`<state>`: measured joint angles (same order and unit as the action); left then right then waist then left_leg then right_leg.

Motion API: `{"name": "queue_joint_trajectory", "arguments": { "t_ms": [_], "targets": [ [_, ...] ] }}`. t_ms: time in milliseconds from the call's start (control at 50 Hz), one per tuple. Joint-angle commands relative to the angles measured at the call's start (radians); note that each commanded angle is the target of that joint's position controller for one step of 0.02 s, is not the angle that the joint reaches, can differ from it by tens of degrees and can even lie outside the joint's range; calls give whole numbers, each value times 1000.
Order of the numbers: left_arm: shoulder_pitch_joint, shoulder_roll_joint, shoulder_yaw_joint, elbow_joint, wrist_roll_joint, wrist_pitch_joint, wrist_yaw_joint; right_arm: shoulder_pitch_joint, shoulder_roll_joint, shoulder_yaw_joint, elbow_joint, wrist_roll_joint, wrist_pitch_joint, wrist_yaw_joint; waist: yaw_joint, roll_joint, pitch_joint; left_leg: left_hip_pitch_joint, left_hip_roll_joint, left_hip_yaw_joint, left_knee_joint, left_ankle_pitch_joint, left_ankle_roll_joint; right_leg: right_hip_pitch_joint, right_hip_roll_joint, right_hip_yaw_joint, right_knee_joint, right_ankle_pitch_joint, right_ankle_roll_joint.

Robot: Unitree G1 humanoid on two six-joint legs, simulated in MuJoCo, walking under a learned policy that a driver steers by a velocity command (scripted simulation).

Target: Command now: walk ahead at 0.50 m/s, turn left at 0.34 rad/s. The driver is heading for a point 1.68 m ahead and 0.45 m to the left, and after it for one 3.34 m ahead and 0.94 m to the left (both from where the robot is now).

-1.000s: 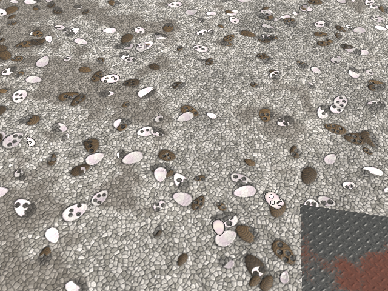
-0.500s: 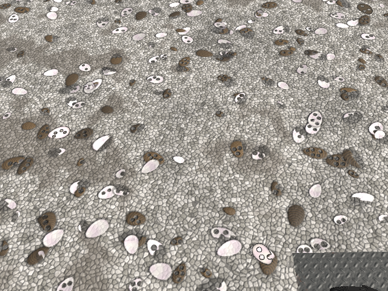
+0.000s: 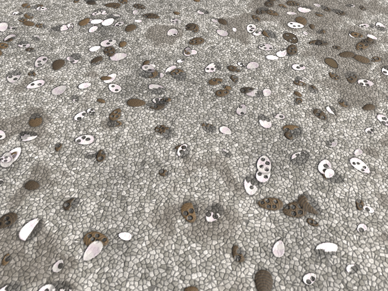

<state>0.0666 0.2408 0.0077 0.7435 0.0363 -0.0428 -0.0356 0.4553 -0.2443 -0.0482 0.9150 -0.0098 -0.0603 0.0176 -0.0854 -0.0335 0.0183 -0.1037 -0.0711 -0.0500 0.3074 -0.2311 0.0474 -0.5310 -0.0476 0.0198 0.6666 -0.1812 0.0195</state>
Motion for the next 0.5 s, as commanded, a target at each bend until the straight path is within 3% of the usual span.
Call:
{"name": "queue_joint_trajectory", "arguments": {
  "t_ms": [20,60,80,100,120,140,160,180,220,280,380,440,500],
  "targets": [
    [-31,86,17,-77,-10,-20,13,-35,-183,-45,-71,-1,-11,-1,54,132,-5,-101,236,-228,-53,255,144,156,44,-35,-78,21,1],
    [56,100,26,-56,-9,-33,25,-58,-192,-51,-79,2,-6,-6,106,109,-20,-135,216,-245,41,221,112,309,58,-31,-194,27,-15],
    [146,137,40,-30,2,-46,37,-55,-170,-47,-85,5,-9,-6,140,63,-69,-186,163,-219,167,217,86,460,27,7,-237,4,-37],
    [294,213,60,-23,25,-56,52,-81,-107,-31,-121,15,-17,-4,211,-70,-183,-283,87,-133,436,77,52,638,-192,226,-307,-179,-87],
    [328,309,83,-19,26,-40,59,-18,-38,-16,-160,32,-13,-9,181,-263,-224,-531,-34,0,666,-312,29,755,-402,570,-434,-354,-171],
    [293,245,78,-19,11,-26,57,-6,-120,-32,-139,3,7,-15,152,-159,-159,-595,37,-10,797,-308,39,659,-404,639,-447,-463,-213],
    [233,154,55,-33,2,-28,51,-48,-128,-39,-129,-8,17,-6,131,-59,-60,-600,77,-31,824,-219,42,572,-342,514,-454,-420,-199],
    [196,112,45,-32,-2,-34,46,-73,-104,-36,-129,-9,20,3,113,-46,-9,-581,103,-27,809,-154,31,503,-290,377,-474,-260,-181],
    [191,84,38,-20,-4,-49,48,-90,-93,-39,-129,-23,38,18,90,-88,9,-547,129,-8,796,-91,8,455,-224,204,-491,-36,-150],
    [238,98,47,9,-17,-69,45,-151,-73,-36,-160,-25,55,33,82,-66,-9,-583,132,6,811,-13,-13,480,-215,81,-489,219,-157],
    [283,104,55,44,-16,-66,43,-319,-54,-21,-226,-27,62,55,101,-56,29,-637,143,41,651,133,-33,492,-199,-72,-506,304,-162],
    [300,129,63,60,-16,-63,44,-422,-43,-6,-266,-26,58,68,122,-59,57,-556,137,97,467,199,-10,478,-199,-143,-508,309,-149],
    [340,157,72,84,-15,-50,50,-475,-57,-5,-294,-31,57,71,133,-51,69,-504,112,154,364,129,34,549,-222,-190,-462,422,-133]
  ]
}}
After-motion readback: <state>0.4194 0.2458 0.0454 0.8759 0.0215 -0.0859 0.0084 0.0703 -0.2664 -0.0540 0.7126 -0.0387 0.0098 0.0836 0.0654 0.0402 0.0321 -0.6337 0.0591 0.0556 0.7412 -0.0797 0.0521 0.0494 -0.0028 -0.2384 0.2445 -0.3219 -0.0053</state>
